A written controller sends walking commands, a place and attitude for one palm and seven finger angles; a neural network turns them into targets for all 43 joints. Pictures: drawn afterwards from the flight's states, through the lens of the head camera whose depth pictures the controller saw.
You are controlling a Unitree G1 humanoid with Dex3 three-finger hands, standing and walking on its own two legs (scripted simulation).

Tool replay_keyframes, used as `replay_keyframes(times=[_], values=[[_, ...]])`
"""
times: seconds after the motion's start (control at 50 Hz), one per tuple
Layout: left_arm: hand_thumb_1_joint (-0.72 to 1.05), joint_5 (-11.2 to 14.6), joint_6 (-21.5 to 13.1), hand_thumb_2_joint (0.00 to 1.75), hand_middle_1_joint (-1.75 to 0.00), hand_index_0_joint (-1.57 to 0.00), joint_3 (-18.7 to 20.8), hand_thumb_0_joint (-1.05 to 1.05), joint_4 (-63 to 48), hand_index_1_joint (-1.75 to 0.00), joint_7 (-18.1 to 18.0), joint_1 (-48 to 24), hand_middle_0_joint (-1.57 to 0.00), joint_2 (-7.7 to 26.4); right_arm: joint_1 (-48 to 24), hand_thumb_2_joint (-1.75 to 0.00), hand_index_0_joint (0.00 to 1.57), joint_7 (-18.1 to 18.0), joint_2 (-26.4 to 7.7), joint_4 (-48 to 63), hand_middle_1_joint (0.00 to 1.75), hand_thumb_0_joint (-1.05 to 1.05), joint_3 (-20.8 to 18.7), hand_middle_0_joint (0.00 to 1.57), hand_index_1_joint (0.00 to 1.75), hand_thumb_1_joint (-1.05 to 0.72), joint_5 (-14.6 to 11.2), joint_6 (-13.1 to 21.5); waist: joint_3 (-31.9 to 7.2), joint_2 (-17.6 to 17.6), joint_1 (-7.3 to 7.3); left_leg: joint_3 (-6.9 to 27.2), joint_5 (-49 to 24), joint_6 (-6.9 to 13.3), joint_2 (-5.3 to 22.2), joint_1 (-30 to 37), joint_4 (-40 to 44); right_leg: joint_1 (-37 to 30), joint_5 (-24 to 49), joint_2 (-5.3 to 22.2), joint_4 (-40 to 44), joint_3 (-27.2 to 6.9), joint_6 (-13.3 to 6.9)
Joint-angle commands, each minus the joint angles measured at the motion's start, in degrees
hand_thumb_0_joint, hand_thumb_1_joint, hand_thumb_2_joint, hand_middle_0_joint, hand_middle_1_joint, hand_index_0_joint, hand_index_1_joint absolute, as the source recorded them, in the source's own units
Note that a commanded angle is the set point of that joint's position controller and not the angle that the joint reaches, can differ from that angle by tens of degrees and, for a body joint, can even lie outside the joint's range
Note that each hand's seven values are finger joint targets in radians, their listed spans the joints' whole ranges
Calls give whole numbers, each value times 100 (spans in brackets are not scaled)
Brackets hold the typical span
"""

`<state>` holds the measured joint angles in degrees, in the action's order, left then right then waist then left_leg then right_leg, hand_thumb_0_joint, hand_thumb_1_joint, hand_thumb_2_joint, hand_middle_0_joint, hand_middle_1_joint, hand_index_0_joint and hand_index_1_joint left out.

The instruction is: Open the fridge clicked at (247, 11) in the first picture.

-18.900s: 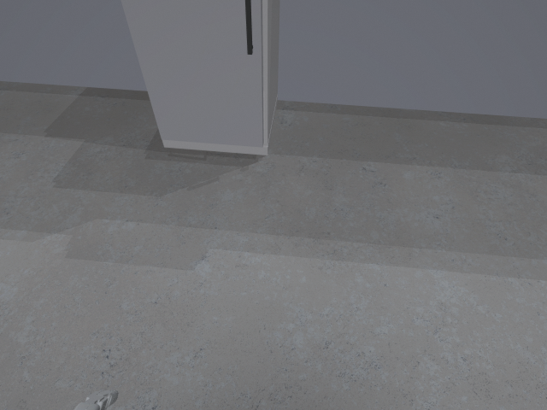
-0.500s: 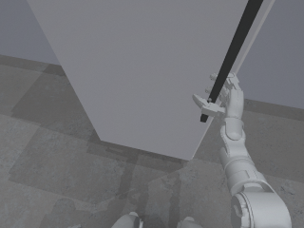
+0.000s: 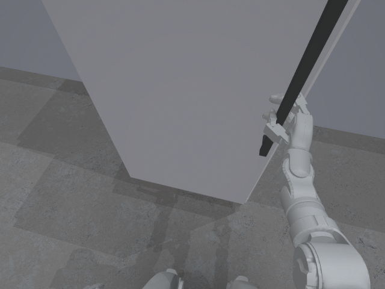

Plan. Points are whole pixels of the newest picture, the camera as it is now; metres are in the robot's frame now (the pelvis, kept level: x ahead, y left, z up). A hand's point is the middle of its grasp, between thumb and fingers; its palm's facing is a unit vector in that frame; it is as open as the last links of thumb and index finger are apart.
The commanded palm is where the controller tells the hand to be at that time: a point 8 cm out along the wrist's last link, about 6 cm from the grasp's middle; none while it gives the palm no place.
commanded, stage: grip the handle and tug to test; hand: right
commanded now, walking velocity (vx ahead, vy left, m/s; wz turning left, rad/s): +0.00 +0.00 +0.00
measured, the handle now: (293, 82) +0.51 -0.11 +0.15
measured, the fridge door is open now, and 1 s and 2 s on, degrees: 0 3 31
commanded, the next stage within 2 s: pull the door a little, standing still in 0.46 s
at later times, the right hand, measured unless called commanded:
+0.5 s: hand (269, 127) +0.45 -0.08 +0.08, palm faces +0.06 +1.00 +0.01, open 5.6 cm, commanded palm +0.40 -0.14 +0.07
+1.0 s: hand (267, 139) +0.41 -0.08 +0.08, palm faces +0.02 +1.00 +0.02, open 6.0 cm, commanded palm +0.35 -0.13 +0.07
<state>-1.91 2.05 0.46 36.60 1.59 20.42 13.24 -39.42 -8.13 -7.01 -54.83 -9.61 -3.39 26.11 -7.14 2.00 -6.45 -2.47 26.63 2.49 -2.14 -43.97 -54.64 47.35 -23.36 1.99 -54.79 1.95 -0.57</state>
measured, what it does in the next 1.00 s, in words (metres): shifts its weight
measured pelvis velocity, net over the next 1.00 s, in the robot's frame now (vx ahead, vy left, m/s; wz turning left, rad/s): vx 0.05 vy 0.00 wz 0.02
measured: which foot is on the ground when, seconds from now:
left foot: down 0.00-1.00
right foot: down 0.00-1.00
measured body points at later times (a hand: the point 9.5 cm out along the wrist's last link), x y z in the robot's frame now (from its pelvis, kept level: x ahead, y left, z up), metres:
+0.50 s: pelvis +0.02 +0.00 +0.01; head +0.09 +0.01 +0.45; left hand +0.08 +0.25 -0.12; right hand +0.44 -0.14 +0.08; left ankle +0.00 +0.09 -0.68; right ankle +0.03 -0.12 -0.68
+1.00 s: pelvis +0.05 +0.00 +0.02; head +0.11 +0.02 +0.47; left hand +0.14 +0.24 -0.10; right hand +0.41 -0.13 +0.08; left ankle +0.00 +0.09 -0.68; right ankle +0.03 -0.12 -0.68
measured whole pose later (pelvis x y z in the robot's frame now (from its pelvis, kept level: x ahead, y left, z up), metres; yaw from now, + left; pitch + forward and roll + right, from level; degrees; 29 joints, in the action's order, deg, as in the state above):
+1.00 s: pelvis +0.05 +0.00 +0.02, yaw +1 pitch +14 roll +0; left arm -0.9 2.7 0.9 30.3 3.6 20.1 12.3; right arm -11.5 -7.2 -2.8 -22.2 -0.4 -5.8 16.3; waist -8.2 2.0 -3.4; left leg -0.6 27.2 2.0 -2.1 -34.4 -48.7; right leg 36.6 -24.7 1.5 -47.9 3.1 -0.5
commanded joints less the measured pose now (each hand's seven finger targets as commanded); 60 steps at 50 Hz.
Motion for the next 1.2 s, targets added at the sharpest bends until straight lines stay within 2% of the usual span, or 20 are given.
replay_keyframes(times=[0.0,0.08,0.1,0.18,0.24,0.34,0.42,0.54,0.56,0.6,0.76,0.96,1.0,1.04,1.06,1.08,1.1,1.12,1.16,1.18], values=[[90,13,-158,90,-30,-20,246,0,-467,-30,-53,457,-20,787,-2375,-90,45,35,-956,1098,140,0,-167,45,140,-90,30,358,-2051,-387,-76,326,-2221,-237,7,1042,903,-1141,1143,-277,439,-123,-148],[90,13,-153,90,-30,-20,257,0,-502,-30,-65,479,-20,797,-2138,-90,45,94,-1084,1150,140,0,-323,45,140,-90,-25,339,-2189,-397,18,349,-2362,-229,10,1214,892,-1154,1246,-291,442,-105,-150],[90,23,-154,90,-30,-20,252,0,-548,-30,-56,451,-20,767,-2028,-90,45,112,-997,1339,140,0,-244,45,140,-90,-21,353,-2362,-209,89,338,-2493,-221,14,1281,843,-1254,1373,-292,460,-89,-134],[90,27,-161,90,-30,-20,262,0,-634,-30,-9,427,-20,782,-1637,-90,45,140,-682,1510,140,0,-20,45,140,-90,-106,286,-2262,-300,99,240,-2548,-191,-27,1206,850,-1437,1532,-270,486,-112,-128],[90,39,-161,90,-30,-20,284,0,-718,-30,22,393,-20,788,-1192,-90,45,115,-677,1822,140,0,-23,45,140,-90,-113,254,-2385,-342,219,221,-2771,-184,-24,1365,833,-1519,1711,-257,530,-89,-114],[90,47,-147,90,-30,-20,308,0,-798,-30,76,368,-20,772,-772,-90,45,98,-426,2268,140,0,249,45,140,-90,-89,174,-2287,-295,214,180,-3084,-178,-36,1341,793,-1701,2035,-231,516,-74,-109],[90,56,-139,90,-30,-20,319,0,-923,-30,109,360,-20,766,96,-90,45,125,-456,2625,140,0,188,45,140,-90,-145,78,-2341,-446,401,195,-3648,-173,-22,1755,782,-1700,2347,-252,571,-25,-114],[90,77,-116,90,-30,-20,317,0,-930,-30,104,361,-20,726,351,-90,45,149,-358,3059,140,0,321,45,140,-90,-167,-103,-2189,-409,369,214,-4204,-214,28,1878,777,-1773,2649,-242,566,-7,-103],[90,70,-126,90,-30,-20,307,0,-894,-30,101,353,-20,703,-130,-90,45,137,-104,3213,140,0,640,45,140,-90,-145,-101,-2155,-348,197,210,-4250,-228,32,1751,768,-1874,2695,-235,520,-24,-110],[90,53,-152,90,-30,-20,337,0,-718,-30,64,433,-20,708,-675,-90,45,65,-235,3012,140,0,509,45,140,-90,-106,-107,-2119,-354,94,222,-4182,-240,35,1532,727,-1891,2748,-210,403,-77,-96],[90,61,-159,90,-30,-20,329,0,-953,-30,127,291,-20,655,794,-90,45,183,82,3459,140,0,769,45,140,-90,-126,-222,-2463,-345,426,169,-4623,-199,74,1991,718,-2149,3245,-234,519,-46,-95],[90,127,-198,90,-30,-20,246,0,-1512,-30,222,-109,-20,530,3338,-90,45,295,464,5127,140,0,1190,45,140,-90,-281,-400,-2057,-722,715,167,-5130,-253,192,2779,904,-2020,3029,-253,873,37,-104],[90,143,-227,90,-30,-20,233,0,-1659,-30,243,-249,-20,482,3972,-90,45,270,538,5766,140,0,1366,45,140,-90,-261,-391,-1970,-568,776,150,-5106,-230,201,2873,909,-2113,3132,-243,920,35,-94],[90,145,-249,90,-30,-20,212,0,-1733,-30,245,-359,-20,452,4436,-90,45,238,672,6192,140,0,1604,45,140,-90,-214,-427,-1720,-482,733,95,-4791,-232,184,2662,964,-2243,3057,-219,936,20,-79],[90,145,-264,90,-30,-20,214,0,-1736,-30,229,-406,-20,461,4194,-90,45,182,624,6508,140,0,1685,45,140,-90,-156,-417,-1639,-409,642,85,-4504,-220,164,2517,1003,-2323,2931,-207,946,-12,-79],[90,257,-26,90,-30,-20,139,0,-1628,-30,-221,-170,-20,571,1435,-90,45,234,-1135,6960,140,0,1165,45,140,-90,331,-621,-1793,-560,222,630,-4395,-338,511,3016,1758,-3060,2221,-158,1418,-12,-281],[90,259,72,90,-30,-20,165,0,-1502,-30,-422,-458,-20,491,1850,-90,45,274,-751,6707,140,0,1267,45,140,-90,242,-762,-1828,-366,260,534,-4392,-405,622,3210,2122,-3416,2222,-170,1564,0,-312],[90,231,100,90,-30,-20,150,0,-1520,-30,-507,-528,-20,438,2607,-90,45,325,-369,6513,140,0,1616,45,140,-90,282,-893,-1492,-412,219,417,-4792,-467,667,3201,2105,-3449,2446,-120,1680,31,-327],[90,172,177,90,-30,-20,94,0,-1455,-30,-656,-491,-20,494,3426,-90,45,481,-101,6144,140,0,1911,45,140,-90,345,-1098,-1232,-18,134,104,-6085,-671,584,3082,1540,-4004,4323,63,1895,-27,-403],[90,175,188,90,-30,-20,100,0,-1406,-30,-673,-443,-20,564,3559,-90,45,558,-37,6016,140,0,2016,45,140,-90,342,-1172,-1201,156,95,-23,-5636,-733,421,2638,1103,-4480,5271,223,1961,-338,-461]])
